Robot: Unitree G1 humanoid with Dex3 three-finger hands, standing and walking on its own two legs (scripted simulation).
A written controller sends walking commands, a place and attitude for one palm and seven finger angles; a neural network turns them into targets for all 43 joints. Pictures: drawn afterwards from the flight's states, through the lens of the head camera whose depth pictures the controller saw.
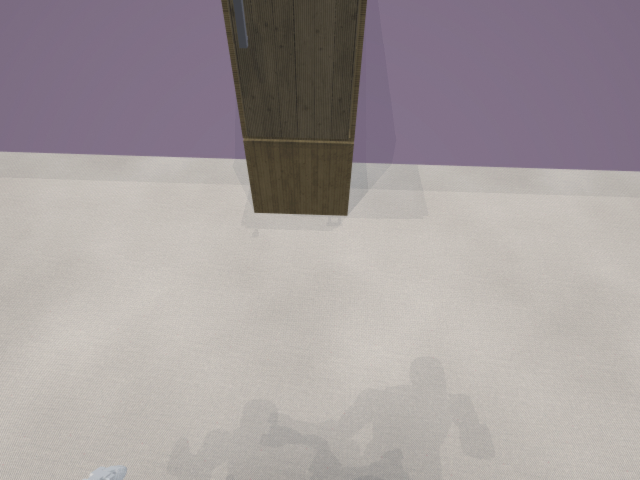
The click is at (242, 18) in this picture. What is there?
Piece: cupboard door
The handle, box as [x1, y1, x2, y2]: [233, 0, 247, 47]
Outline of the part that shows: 233,0 239,47 246,47 247,36 245,30 242,0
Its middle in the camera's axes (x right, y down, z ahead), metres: -0.23 -0.64 +1.13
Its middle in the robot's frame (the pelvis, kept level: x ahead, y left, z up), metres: +1.28 +0.29 +0.07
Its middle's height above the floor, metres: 0.84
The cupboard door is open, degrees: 0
